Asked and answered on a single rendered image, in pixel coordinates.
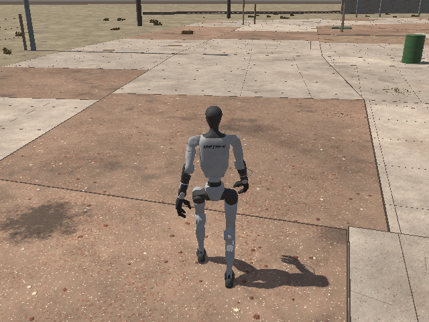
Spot right robot upper arm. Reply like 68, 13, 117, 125
228, 135, 245, 170

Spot left robot upper arm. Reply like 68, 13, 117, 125
184, 136, 200, 174

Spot robot left hand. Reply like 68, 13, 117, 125
176, 197, 191, 218

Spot robot right forearm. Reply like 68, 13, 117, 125
237, 160, 248, 184

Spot robot right hand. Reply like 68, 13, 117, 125
233, 181, 249, 194

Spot robot head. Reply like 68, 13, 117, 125
203, 106, 226, 138

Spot robot left forearm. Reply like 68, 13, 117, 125
177, 164, 191, 199

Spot robot left thigh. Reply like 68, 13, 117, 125
192, 186, 206, 225

